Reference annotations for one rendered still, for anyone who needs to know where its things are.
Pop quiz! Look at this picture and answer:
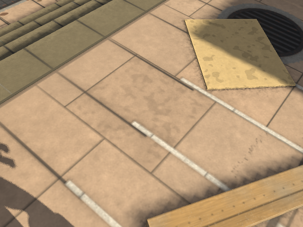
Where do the stairs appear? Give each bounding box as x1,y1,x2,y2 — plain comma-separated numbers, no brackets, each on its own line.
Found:
0,0,113,61

